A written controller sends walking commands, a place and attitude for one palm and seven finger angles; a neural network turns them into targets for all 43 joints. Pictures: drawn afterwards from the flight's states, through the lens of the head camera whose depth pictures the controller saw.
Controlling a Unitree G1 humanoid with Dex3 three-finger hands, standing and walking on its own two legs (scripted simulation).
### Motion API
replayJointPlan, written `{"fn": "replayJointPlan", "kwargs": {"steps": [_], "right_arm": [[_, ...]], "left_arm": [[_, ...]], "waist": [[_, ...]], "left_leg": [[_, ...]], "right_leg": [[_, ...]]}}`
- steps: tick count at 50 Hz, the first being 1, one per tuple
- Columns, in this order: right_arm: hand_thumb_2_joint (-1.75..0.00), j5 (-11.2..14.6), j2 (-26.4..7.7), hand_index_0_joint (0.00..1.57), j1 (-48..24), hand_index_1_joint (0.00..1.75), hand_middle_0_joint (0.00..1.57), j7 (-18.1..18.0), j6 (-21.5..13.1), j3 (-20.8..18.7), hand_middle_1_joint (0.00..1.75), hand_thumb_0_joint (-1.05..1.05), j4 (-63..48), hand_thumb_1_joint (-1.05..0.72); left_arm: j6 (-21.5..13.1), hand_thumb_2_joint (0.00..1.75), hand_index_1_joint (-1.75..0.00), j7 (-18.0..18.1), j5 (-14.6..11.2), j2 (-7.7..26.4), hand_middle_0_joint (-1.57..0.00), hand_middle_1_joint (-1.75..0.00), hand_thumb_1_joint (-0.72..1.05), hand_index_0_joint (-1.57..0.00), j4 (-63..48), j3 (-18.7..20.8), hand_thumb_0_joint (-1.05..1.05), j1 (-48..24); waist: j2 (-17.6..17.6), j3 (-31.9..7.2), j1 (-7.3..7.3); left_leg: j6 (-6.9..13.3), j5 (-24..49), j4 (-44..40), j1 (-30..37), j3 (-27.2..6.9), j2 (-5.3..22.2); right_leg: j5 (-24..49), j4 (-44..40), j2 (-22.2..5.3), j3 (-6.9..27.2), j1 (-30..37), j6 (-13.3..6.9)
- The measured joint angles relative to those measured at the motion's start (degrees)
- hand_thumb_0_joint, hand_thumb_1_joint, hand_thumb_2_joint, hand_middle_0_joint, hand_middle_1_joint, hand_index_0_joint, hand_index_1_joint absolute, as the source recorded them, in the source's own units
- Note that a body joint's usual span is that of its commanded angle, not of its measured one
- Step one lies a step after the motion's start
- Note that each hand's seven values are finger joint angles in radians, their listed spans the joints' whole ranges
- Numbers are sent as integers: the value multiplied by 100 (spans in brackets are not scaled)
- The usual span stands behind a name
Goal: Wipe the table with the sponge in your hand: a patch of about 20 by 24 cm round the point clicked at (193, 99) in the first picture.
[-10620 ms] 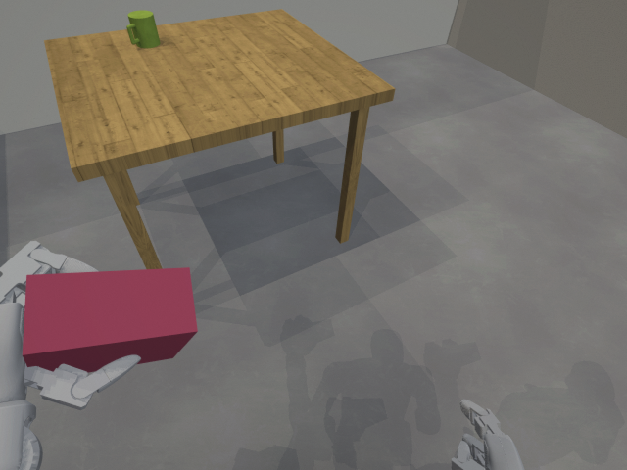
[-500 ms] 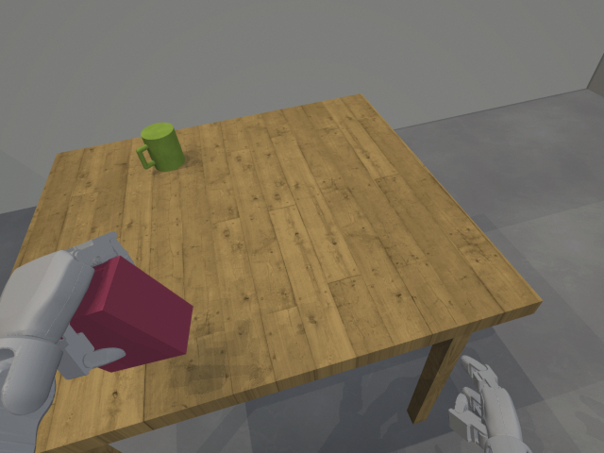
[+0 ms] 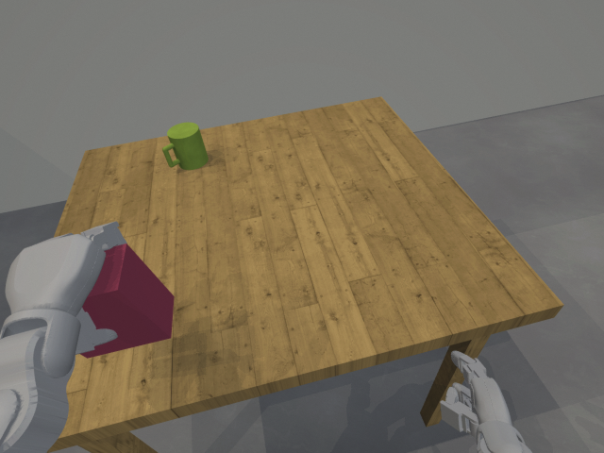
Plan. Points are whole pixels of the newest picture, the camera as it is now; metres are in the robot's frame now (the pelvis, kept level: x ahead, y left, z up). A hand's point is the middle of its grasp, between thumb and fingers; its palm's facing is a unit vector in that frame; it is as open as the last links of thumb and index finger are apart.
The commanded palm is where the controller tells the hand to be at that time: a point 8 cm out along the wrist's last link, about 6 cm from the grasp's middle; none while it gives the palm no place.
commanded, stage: turn the palm down, sponge in hand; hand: left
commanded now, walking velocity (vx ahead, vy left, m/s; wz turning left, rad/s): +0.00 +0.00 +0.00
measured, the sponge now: (115, 312) +0.23 +0.29 +0.09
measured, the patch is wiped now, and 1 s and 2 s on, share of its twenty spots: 0.00 0.00 0.00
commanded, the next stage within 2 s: move the sponge above the wiping area in 0.48 s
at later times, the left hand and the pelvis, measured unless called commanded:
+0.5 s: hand (89, 301) +0.22 +0.29 +0.13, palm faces +0.11 -0.07 -0.99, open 10.6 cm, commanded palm +0.18 +0.27 +0.19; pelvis -0.01 -0.01 +0.00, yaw +0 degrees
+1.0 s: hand (115, 313) +0.22 +0.28 +0.10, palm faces -0.03 -0.11 -0.99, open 10.6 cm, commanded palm +0.19 +0.28 +0.18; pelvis +0.00 +0.00 +0.00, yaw +0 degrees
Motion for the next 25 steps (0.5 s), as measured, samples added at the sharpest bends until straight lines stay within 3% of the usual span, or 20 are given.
{"fn": "replayJointPlan", "kwargs": {"steps": [4,7,12,17,21,25], "right_arm": [[-90,41,-83,18,-72,29,20,52,54,10,30,1,25,-90],[-90,49,-129,18,-113,30,20,60,50,5,30,1,29,-90],[-90,-31,-95,18,-137,29,20,33,6,-2,30,1,67,-90],[-90,-59,15,18,-121,29,20,37,-28,-4,30,1,141,-90],[-90,-16,26,18,-146,29,20,68,-24,7,30,1,213,-90],[-90,23,-42,20,-172,30,20,82,-23,34,30,1,203,-90]], "left_arm": [[417,101,-132,-107,136,-119,-68,-132,-53,-69,288,-16,-1,-205],[507,101,-132,-306,234,-253,-68,-132,-53,-69,294,-211,-1,-161],[96,101,-132,-510,377,-246,-68,-132,-53,-69,106,-544,-1,49],[-249,101,-132,-240,389,-70,-68,-132,-53,-69,85,-371,-1,50],[-19,101,-132,-44,297,-115,-68,-132,-53,-69,308,-98,-1,-152],[356,101,-132,-172,303,-263,-68,-132,-53,-69,475,-138,-1,-286]], "waist": [[57,-2,-24],[104,19,-36],[100,63,-8],[64,55,72],[73,8,87],[111,3,41]], "left_leg": [[9,75,-80,13,-10,-25],[23,113,-109,14,-9,-44],[21,124,-120,58,5,-36],[-28,113,-132,134,12,37],[-58,124,-149,141,0,68],[-50,159,-180,121,-23,39]], "right_leg": [[36,-18,-23,-11,-7,6],[47,-4,-41,-10,-25,11],[40,27,-34,7,-8,-2],[72,-46,41,20,82,-47],[97,-88,74,10,101,-67],[93,-64,46,-12,66,-60]]}}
